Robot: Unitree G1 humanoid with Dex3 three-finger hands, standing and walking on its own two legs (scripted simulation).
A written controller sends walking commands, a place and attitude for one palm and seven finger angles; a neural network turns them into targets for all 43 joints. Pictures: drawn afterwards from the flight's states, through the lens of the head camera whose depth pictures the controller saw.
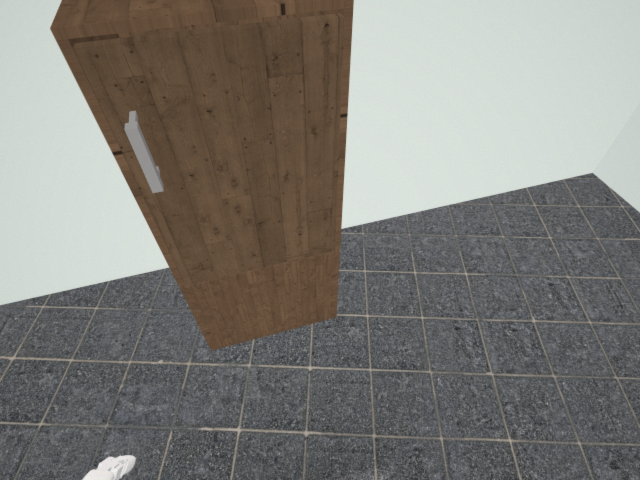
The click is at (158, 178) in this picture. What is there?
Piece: cupboard door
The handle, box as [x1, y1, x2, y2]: [124, 111, 163, 192]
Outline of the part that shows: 129,111 129,122 125,123 124,129 152,192 162,191 163,187 159,177 159,169 157,166 155,166 139,128 137,123 136,112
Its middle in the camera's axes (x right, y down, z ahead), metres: -0.30 -0.15 +0.66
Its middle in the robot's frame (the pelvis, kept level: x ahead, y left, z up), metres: +0.60 +0.33 +0.07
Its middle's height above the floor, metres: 0.84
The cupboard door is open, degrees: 0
